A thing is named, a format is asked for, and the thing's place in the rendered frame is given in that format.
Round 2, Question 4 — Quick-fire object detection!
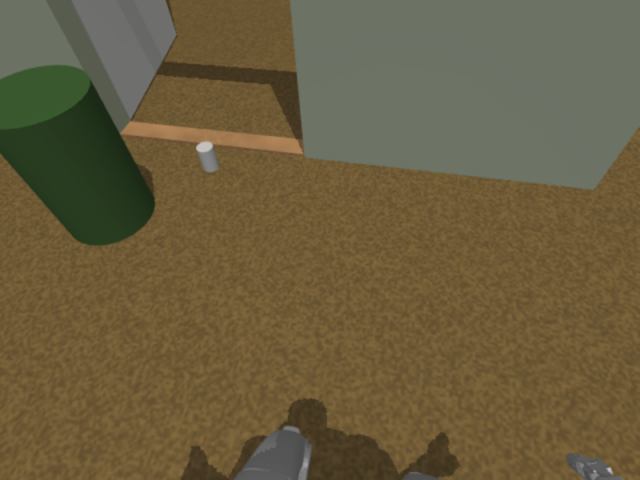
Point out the can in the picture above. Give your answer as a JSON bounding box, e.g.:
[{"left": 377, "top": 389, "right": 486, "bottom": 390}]
[{"left": 196, "top": 142, "right": 219, "bottom": 172}]

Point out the right robot hand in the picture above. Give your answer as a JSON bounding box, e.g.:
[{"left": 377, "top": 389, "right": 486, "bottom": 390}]
[{"left": 566, "top": 453, "right": 624, "bottom": 480}]

